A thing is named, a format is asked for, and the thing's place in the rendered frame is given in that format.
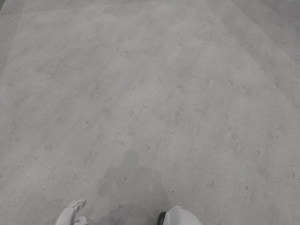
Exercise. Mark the robot right shin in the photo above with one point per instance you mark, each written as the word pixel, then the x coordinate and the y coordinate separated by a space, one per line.
pixel 175 207

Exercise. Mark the right robot foot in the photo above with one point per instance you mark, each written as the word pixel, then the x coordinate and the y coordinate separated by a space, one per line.
pixel 161 218

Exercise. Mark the left robot hand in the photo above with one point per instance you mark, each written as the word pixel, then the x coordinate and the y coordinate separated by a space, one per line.
pixel 67 216

